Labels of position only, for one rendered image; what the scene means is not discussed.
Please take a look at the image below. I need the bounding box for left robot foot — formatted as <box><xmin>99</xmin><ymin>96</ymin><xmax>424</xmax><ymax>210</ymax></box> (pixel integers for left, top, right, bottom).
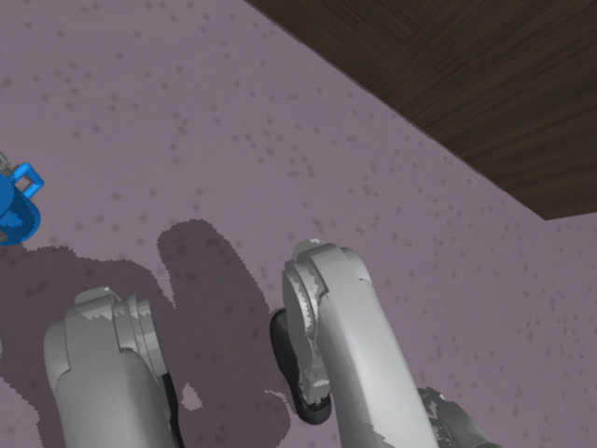
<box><xmin>162</xmin><ymin>371</ymin><xmax>185</xmax><ymax>448</ymax></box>

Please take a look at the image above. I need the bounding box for right robot hand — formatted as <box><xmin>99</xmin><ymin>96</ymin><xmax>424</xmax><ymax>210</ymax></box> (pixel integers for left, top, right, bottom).
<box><xmin>417</xmin><ymin>386</ymin><xmax>491</xmax><ymax>448</ymax></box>

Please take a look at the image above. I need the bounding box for right robot foot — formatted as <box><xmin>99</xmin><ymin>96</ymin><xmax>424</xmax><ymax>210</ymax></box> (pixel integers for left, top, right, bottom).
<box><xmin>270</xmin><ymin>309</ymin><xmax>331</xmax><ymax>425</ymax></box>

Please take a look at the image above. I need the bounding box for mug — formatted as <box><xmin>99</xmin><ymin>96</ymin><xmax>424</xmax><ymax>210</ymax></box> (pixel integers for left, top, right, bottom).
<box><xmin>0</xmin><ymin>162</ymin><xmax>45</xmax><ymax>245</ymax></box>

